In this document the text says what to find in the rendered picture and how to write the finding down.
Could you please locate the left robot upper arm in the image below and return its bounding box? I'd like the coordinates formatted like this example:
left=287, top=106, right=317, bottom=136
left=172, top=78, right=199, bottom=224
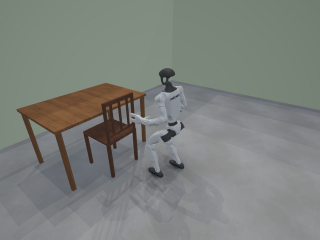
left=155, top=93, right=168, bottom=124

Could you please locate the table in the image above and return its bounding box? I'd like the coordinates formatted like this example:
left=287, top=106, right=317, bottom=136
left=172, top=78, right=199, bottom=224
left=16, top=83, right=146, bottom=191

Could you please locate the robot right thigh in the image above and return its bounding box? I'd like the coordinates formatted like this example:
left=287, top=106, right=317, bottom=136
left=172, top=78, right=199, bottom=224
left=163, top=120, right=185, bottom=146

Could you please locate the right robot upper arm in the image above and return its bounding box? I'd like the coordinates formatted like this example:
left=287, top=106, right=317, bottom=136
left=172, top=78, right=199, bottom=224
left=175, top=86, right=187, bottom=110

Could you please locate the chair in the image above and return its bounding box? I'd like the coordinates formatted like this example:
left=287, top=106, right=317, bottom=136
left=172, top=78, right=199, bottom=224
left=83, top=92, right=138, bottom=178

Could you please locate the left robot forearm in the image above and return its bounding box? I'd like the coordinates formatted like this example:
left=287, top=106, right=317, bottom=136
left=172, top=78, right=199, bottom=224
left=141, top=116, right=165, bottom=127

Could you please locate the robot left thigh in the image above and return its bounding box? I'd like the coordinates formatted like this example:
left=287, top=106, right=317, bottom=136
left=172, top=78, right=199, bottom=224
left=146, top=129, right=174, bottom=150

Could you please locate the robot left hand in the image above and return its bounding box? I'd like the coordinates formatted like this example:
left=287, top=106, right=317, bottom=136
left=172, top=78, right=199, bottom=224
left=129, top=113, right=150, bottom=124

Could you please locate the robot thigh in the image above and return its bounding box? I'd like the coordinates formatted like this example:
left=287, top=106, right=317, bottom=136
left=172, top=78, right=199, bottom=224
left=163, top=120, right=185, bottom=146
left=146, top=129, right=174, bottom=150

